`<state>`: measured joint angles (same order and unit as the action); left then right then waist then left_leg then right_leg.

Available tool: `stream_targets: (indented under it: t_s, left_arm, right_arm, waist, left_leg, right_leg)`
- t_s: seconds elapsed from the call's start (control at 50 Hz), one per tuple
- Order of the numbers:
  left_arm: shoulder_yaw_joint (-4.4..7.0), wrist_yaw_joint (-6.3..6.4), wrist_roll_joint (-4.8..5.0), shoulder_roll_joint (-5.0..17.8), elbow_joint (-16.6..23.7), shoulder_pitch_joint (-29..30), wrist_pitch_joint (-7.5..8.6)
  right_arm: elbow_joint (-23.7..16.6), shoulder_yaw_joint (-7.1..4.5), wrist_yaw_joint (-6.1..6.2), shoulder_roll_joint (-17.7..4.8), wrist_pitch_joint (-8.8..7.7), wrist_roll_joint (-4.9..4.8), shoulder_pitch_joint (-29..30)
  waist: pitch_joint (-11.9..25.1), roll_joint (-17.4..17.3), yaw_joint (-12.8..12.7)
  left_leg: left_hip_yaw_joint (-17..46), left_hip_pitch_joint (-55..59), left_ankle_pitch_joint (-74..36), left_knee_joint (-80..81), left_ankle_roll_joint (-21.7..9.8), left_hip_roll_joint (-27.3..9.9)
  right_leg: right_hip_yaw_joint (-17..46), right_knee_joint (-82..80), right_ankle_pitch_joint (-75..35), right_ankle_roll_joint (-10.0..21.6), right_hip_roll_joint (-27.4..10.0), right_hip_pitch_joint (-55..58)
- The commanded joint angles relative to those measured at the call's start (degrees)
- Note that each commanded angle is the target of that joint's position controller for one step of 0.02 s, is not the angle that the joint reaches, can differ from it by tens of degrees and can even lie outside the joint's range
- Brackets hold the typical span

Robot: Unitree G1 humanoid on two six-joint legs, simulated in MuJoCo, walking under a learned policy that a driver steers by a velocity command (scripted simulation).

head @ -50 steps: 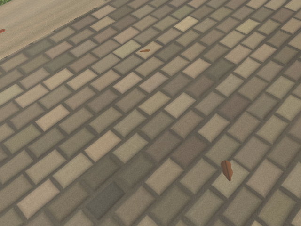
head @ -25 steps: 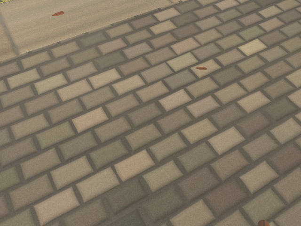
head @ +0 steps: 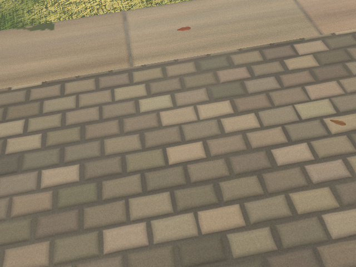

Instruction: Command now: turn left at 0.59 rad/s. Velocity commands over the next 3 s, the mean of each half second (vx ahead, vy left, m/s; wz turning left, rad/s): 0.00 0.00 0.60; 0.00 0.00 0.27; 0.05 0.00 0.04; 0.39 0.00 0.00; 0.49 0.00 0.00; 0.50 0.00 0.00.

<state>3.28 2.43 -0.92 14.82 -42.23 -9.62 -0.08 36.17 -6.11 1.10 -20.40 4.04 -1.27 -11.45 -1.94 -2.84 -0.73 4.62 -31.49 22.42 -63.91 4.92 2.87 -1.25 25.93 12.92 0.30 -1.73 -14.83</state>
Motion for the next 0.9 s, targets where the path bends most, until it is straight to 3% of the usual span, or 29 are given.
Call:
stream_targets:
  t_s: [0.02, 0.08, 0.16, 0.2, 0.22, 0.24, 0.26, 0.28, 0.3, 0.32, 0.34, 0.36, 0.4, 0.46, 0.52, 0.6, 0.64, 0.66, 0.68, 0.7, 0.72, 0.74, 0.78, 0.82, 0.86, 0.9]
  left_arm:
    - [2.6, 0.59, -0.02, 10.2, 3.3, -0.4, -0.08]
    - [3.47, -0.05, 0.37, 12.3, 3.5, 0.8, -0.32]
    - [4.02, -1.1, 1.56, 13.4, 3.1, 1.4, -0.18]
    - [4.02, -1.22, 2.71, 13.1, 2.7, 2.5, -0.08]
    - [3.61, -1.41, 2.65, 11.2, 1.3, -0.4, 0.16]
    - [2.74, -1.64, 0.44, 8.1, 1.9, -1.3, 0.3]
    - [1.81, -1.19, -1.14, 6.5, 5.7, 3.4, 0.51]
    - [2.77, -0.85, -0.36, 9.5, 5.9, 6.5, 0.5]
    - [3.15, -0.82, 0.81, 10.3, 5.6, 6.3, 0.31]
    - [3.37, -0.48, 0.78, 10.1, 4.4, 5.0, 0.15]
    - [3.58, -0.14, 0.33, 10.6, 4.2, 4.5, -0.04]
    - [3.59, -0.21, 0.07, 10.3, 3.9, 3.8, 0.01]
    - [3.21, -0.56, 0.44, 8.9, 3.6, 2.6, 0.24]
    - [2.43, -0.77, 0.68, 7.3, 4.2, 4.5, 0.42]
    - [2.3, -1.31, 0.92, 7.5, 4.7, 5.3, 0.68]
    - [2.41, -2.31, 1.35, 8.1, 4.7, 3.5, 1.25]
    - [2.28, -2.81, 1.03, 7.1, 4.1, 0.9, 1.82]
    - [2.45, -2.69, 0.12, 8.5, 4.4, 0.5, 2.03]
    - [2.96, -2.33, -0.96, 12.6, 5.5, 0.9, 1.96]
    - [2.33, -2.49, -1.99, 11.4, 4.5, 2.3, 1.98]
    - [1.66, -2.55, -1.44, 8.9, 5.6, 3.5, 2.35]
    - [1.68, -2.32, -0.76, 9.0, 5.2, 3.5, 2.4]
    - [1.52, -1.99, 0.64, 9.0, 4.8, 4.8, 2.43]
    - [1.03, -1.89, 0.71, 7.8, 4.3, 5.2, 1.84]
    - [1.01, -1.89, 0.58, 7.5, 3.8, 4.6, 1.05]
    - [1.09, -1.92, 0.86, 8.2, 3.1, 2.7, 0.38]
  right_arm:
    - [-6.3, 0.02, -0.36, -1.7, -0.73, -0.19, 4.3]
    - [-7.2, 0.52, -1.05, -1.2, -0.63, 0.13, 4.8]
    - [-7.3, -0.05, -1.82, -2.3, -0.01, -0.03, 3.5]
    - [-6.1, -0.46, -2.17, -2.1, 0.1, 0.0, -0.1]
    - [-5.4, -1.15, -1.73, -3.6, 0.04, 0.16, -2.2]
    - [-5.7, -2.66, -0.87, -9.2, -0.24, 0.14, -4.4]
    - [-7.0, -3.16, -0.89, -13.7, -1.18, 1.88, -4.2]
    - [-6.8, -2.3, -1.3, -10.2, -2.51, 2.76, -5.0]
    - [-6.1, -1.52, -1.14, -8.7, -3.32, 2.53, -2.4]
    - [-6.2, -1.35, -0.7, -7.5, -3.51, 1.54, 0.8]
    - [-6.4, -0.81, -0.33, -6.3, -3.32, 0.56, 3.0]
    - [-6.7, -0.44, 0.05, -6.1, -3.06, 0.6, 3.8]
    - [-6.6, -0.41, 0.46, -6.2, -2.75, 1.1, 3.5]
    - [-6.1, -0.76, 0.83, -7.1, -2.54, 0.76, 2.4]
    - [-6.1, -1.13, 0.64, -8.1, -2.18, 0.82, 2.5]
    - [-5.7, -0.38, 0.05, -6.8, -1.84, 0.77, 3.5]
    - [-5.5, 0.32, 0.19, -5.4, -1.66, 0.21, 4.8]
    - [-5.0, 0.91, 0.29, -3.7, -1.9, 0.61, 2.8]
    - [-4.9, 1.79, 0.22, -1.0, -2.28, 2.07, -0.6]
    - [-5.7, 1.17, 0.5, -2.7, -2.55, 1.6, 0.7]
    - [-4.7, 0.02, 0.93, -6.6, -2.54, 1.69, 1.1]
    - [-4.1, -0.7, 0.96, -7.6, -2.39, 1.17, 1.6]
    - [-2.5, -0.49, 1.14, -5.2, -1.53, 1.09, 0.5]
    - [-1.6, 0.73, 0.78, -1.4, -1.37, 0.93, 0.1]
    - [-1.7, 1.87, 0.43, 1.2, -1.7, 0.94, 1.9]
    - [-0.8, 1.7, 0.27, 0.6, -1.87, 0.49, 1.5]
  waist:
    - [5.0, 12.8, -1.9]
    - [5.9, 13.5, -2.1]
    - [5.8, 14.0, -1.4]
    - [6.1, 12.7, 1.2]
    - [6.9, 9.0, 1.6]
    - [8.1, -4.3, 1.1]
    - [8.2, -16.1, 2.3]
    - [10.6, -8.7, 5.4]
    - [8.2, -6.9, 3.3]
    - [6.9, -4.2, 1.7]
    - [5.9, -4.4, 0.9]
    - [6.3, -4.9, 0.2]
    - [7.6, -4.6, -0.1]
    - [7.5, -5.0, 1.1]
    - [6.8, -6.2, 1.8]
    - [7.4, -7.0, 1.9]
    - [7.3, -6.1, -0.5]
    - [7.5, -3.2, 0.0]
    - [8.7, 9.0, 2.9]
    - [5.8, 17.9, 3.7]
    - [4.7, 14.6, 1.7]
    - [4.3, 12.7, 1.4]
    - [3.4, 10.2, 1.8]
    - [3.6, 10.5, 2.0]
    - [4.9, 12.7, 0.5]
    - [6.2, 13.2, 0.0]
  left_leg:
    - [-2.1, -5.7, -0.2, 5.5, 1.5, -2.9]
    - [-4.8, 1.7, 0.8, 13.9, 0.6, -4.3]
    - [-7.7, 8.4, -1.1, 24.4, -2.0, -3.6]
    - [-9.4, 15.6, -9.5, 36.2, -5.0, -2.2]
    - [-7.3, 22.8, -16.6, 41.7, -7.0, -1.9]
    - [7.8, 33.6, -35.2, 43.1, -11.2, -12.4]
    - [25.6, 34.4, -45.9, 42.6, -23.7, -25.1]
    - [24.0, 32.4, -41.7, 44.0, -26.5, -24.6]
    - [18.5, 29.6, -37.5, 44.1, -23.3, -21.2]
    - [15.0, 27.9, -32.7, 44.0, -19.8, -17.5]
    - [13.6, 26.5, -32.3, 43.9, -18.2, -16.0]
    - [12.4, 24.1, -34.5, 43.7, -17.9, -14.7]
    - [11.9, 23.8, -34.4, 43.6, -18.0, -13.5]
    - [13.9, 24.2, -29.7, 42.8, -17.8, -12.9]
    - [17.6, 21.7, -24.7, 42.4, -18.1, -12.8]
    - [20.8, 21.3, -26.9, 39.7, -17.3, -12.9]
    - [20.6, 19.3, -24.6, 37.4, -14.5, -10.6]
    - [19.1, 16.4, -17.9, 35.5, -11.5, -8.3]
    - [11.8, 11.8, -3.7, 25.9, -7.7, -1.8]
    - [5.6, 8.0, 10.1, 21.8, -4.8, 2.0]
    - [5.6, 7.7, 13.5, 12.5, -2.5, 0.1]
    - [5.4, 5.7, 12.3, 7.1, -1.6, 0.4]
    - [6.3, 4.2, 8.6, 4.3, 0.1, -0.7]
    - [3.2, 7.2, 6.5, 10.5, 1.0, -1.4]
    - [-0.7, 11.7, 5.2, 20.8, 1.2, -2.7]
    - [-2.5, 15.9, -0.7, 30.9, 0.8, -2.3]
  right_leg:
    - [9.0, -6.5, -21.8, 11.9, -13.5, 13.5]
    - [6.2, -6.4, -23.2, 12.1, -14.9, 11.4]
    - [4.4, -4.2, -23.8, 11.3, -16.4, 10.4]
    - [1.7, 0.4, -21.5, 8.2, -15.3, 8.2]
    - [-1.3, 5.4, -15.8, 4.5, -13.2, 3.8]
    - [-6.9, 19.8, 1.5, -1.1, -7.8, -9.2]
    - [-4.0, 32.1, 25.5, -4.8, 0.7, -23.9]
    - [3.5, 40.9, 26.1, -4.9, 0.0, -24.1]
    - [4.8, 42.5, 21.4, -4.2, -0.9, -23.9]
    - [5.2, 40.8, 16.7, -4.0, -1.4, -23.8]
    - [5.4, 38.9, 13.3, -4.4, -1.4, -23.6]
    - [4.8, 39.2, 10.8, -4.9, -0.4, -20.9]
    - [4.5, 35.7, 8.0, -5.6, 0.9, -18.6]
    - [5.1, 25.8, 6.7, -5.8, 1.8, -16.6]
    - [5.7, 19.1, 7.5, -5.4, 3.0, -12.4]
    - [4.8, 11.2, 7.1, -4.0, 3.0, -6.5]
    - [3.8, -1.5, -2.7, -2.3, 2.7, 0.9]
    - [7.3, -4.9, -9.5, -0.6, -1.4, 6.0]
    - [17.8, -6.3, -21.1, 3.9, -12.0, 10.3]
    - [26.7, -8.0, -22.6, 13.3, -18.2, 4.7]
    - [26.8, -9.1, -20.3, 16.2, -18.8, 3.6]
    - [24.5, -8.5, -18.7, 15.3, -16.9, 4.5]
    - [19.8, -7.1, -17.4, 12.7, -14.0, 5.7]
    - [14.5, -6.2, -20.0, 11.2, -10.5, 5.6]
    - [11.7, -4.7, -22.4, 10.6, -8.6, 6.7]
    - [12.1, -3.1, -23.0, 10.7, -8.6, 8.0]
